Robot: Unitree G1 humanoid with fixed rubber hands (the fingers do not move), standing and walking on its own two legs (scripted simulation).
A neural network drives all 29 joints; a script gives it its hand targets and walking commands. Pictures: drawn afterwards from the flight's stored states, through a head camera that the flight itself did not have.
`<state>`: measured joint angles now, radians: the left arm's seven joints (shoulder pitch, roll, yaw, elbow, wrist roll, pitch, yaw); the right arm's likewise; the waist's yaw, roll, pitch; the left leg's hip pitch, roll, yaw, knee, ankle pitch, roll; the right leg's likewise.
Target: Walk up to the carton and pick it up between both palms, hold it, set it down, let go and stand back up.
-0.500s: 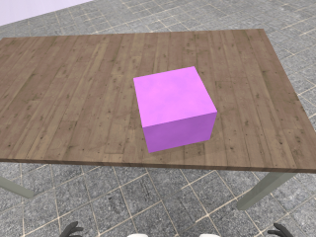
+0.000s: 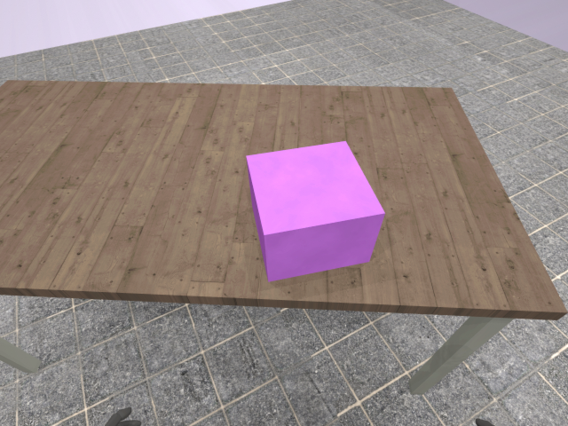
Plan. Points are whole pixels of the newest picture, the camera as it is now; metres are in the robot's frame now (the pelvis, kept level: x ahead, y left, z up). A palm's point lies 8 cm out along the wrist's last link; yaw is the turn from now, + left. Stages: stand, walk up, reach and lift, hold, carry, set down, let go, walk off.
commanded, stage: walk up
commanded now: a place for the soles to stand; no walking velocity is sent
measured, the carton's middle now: (308, 209) +0.47 +0.00 -0.01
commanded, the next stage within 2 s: reach and lift in 0.70 s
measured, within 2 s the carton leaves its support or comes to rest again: neither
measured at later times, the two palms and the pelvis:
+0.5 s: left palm out of the picture +0.04 +0.30 -0.13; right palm out of the picture +0.05 -0.27 -0.12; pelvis -0.01 +0.01 +0.00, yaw -1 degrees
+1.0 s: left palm (144, 403) +0.16 +0.25 -0.11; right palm out of the picture +0.14 -0.27 -0.11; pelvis -0.02 +0.00 -0.03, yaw +0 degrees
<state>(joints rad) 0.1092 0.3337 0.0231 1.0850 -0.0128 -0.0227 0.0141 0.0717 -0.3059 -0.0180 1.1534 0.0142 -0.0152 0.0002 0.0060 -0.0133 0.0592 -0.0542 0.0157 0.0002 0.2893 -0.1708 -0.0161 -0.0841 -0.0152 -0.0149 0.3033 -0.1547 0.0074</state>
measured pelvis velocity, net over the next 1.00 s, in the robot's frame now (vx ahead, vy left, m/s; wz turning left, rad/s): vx -0.02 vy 0.00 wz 0.00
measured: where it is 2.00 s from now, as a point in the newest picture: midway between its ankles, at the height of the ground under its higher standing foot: outside the picture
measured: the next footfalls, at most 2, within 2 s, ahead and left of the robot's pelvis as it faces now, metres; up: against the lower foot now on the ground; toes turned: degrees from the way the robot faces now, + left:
none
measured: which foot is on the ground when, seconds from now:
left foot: down 0.00-1.00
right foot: down 0.00-1.00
